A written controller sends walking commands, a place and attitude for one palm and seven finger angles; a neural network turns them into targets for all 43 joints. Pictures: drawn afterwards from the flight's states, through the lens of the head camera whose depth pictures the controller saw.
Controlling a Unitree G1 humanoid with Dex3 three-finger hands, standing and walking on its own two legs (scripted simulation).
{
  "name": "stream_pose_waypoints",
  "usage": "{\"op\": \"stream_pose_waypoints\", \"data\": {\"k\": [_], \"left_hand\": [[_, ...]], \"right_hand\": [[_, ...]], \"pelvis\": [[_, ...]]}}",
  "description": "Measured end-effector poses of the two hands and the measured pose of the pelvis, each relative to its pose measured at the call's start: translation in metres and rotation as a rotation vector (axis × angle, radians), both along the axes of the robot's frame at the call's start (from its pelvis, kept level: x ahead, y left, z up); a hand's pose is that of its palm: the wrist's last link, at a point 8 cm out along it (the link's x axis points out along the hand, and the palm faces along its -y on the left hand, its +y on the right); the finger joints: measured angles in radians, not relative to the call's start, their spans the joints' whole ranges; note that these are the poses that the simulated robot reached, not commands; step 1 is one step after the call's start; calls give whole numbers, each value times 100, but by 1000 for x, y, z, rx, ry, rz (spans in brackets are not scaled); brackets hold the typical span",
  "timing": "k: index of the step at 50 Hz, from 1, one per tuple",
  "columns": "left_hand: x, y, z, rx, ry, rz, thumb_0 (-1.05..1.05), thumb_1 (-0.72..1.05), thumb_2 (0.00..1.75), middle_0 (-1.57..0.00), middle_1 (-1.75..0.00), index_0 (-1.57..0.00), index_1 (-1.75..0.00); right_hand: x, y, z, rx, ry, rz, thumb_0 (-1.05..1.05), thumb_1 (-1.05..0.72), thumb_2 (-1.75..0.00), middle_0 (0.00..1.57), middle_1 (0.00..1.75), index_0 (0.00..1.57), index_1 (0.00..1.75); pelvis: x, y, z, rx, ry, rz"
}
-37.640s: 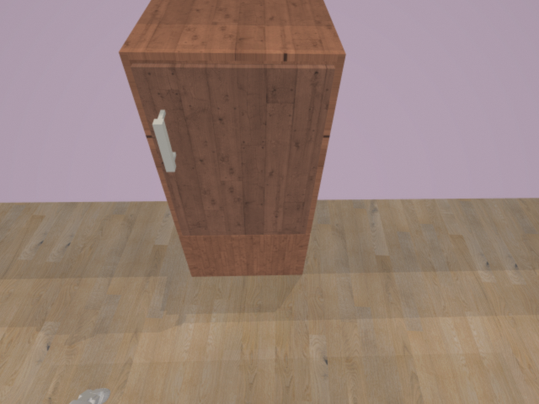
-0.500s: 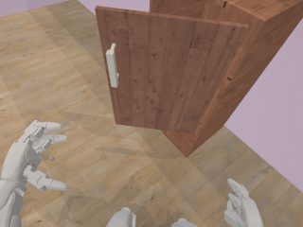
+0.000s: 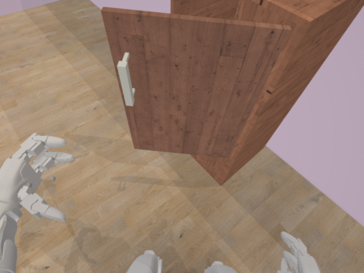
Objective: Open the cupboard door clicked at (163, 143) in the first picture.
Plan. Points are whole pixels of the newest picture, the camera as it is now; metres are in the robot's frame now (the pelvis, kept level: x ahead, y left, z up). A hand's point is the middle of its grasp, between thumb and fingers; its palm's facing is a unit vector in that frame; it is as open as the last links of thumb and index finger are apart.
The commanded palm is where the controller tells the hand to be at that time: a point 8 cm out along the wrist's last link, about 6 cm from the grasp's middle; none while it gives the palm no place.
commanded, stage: raise the hand with hooked fingers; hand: left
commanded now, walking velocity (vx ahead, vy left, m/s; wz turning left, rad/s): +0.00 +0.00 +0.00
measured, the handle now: (128, 80) +0.58 +0.18 +0.04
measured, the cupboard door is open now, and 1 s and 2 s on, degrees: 44 44 44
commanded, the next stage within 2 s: move the hooked fingers beside the handle in 0.30 s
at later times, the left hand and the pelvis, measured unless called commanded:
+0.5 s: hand (63, 180) +0.28 +0.25 +0.05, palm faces -0.02 -1.00 -0.05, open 14.0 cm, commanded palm +0.27 +0.30 +0.05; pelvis +0.00 -0.02 +0.00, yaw +1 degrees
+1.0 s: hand (80, 141) +0.37 +0.25 +0.05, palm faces -0.03 -1.00 -0.03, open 14.0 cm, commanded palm +0.36 +0.29 +0.05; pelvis +0.00 -0.02 -0.01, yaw -1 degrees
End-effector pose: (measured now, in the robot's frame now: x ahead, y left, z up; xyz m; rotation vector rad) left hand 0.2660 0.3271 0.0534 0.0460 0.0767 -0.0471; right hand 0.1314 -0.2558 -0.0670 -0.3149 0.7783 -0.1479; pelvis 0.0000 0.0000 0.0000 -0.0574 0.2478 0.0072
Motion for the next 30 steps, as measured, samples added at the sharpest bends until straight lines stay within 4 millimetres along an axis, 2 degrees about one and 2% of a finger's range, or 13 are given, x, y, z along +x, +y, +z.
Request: {"op": "stream_pose_waypoints", "data": {"k": [9, 22, 26, 30], "left_hand": [[-6, -12, -5, 1, -13, 27, -1, -50, 30, -30, -120, -30, -120], [-9, -21, 5, 6, -30, 35, -1, -50, 30, -30, -120, -30, -120], [-2, -25, 0, 3, -20, 28, -1, -50, 30, -30, -120, -30, -120], [15, -30, -2, 0, -36, 19, -1, -50, 30, -30, -120, -30, -120]], "right_hand": [[-2, -11, -3, 5, 2, -7, 2, -90, -89, 20, 30, 21, 30], [10, -13, -8, 43, -38, 6, 2, -90, -89, 20, 30, 21, 30], [9, -16, -12, 34, -29, 13, 1, -90, -89, 20, 30, 21, 30], [5, -21, -17, 20, -6, 5, 1, -90, -89, 20, 30, 21, 30]], "pelvis": [[-3, -12, -2, 6, -4, 3], [-3, -23, -3, 14, -11, 6], [-5, -25, -5, 14, -7, 10], [-7, -27, -8, 15, 0, 10]]}}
